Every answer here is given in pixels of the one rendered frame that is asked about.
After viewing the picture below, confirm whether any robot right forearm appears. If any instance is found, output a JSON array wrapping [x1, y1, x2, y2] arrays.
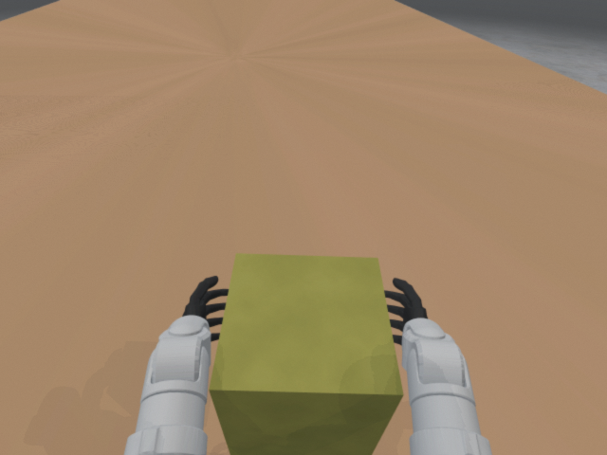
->
[[402, 318, 492, 455]]

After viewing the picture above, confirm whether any robot left forearm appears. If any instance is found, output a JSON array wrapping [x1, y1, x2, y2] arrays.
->
[[124, 315, 211, 455]]

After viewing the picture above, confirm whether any left robot hand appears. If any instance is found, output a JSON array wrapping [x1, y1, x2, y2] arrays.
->
[[182, 276, 229, 342]]

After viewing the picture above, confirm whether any right robot hand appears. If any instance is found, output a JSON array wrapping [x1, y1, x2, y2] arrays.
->
[[384, 278, 428, 346]]

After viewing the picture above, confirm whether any carton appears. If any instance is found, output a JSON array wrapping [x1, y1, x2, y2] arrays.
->
[[209, 253, 404, 455]]

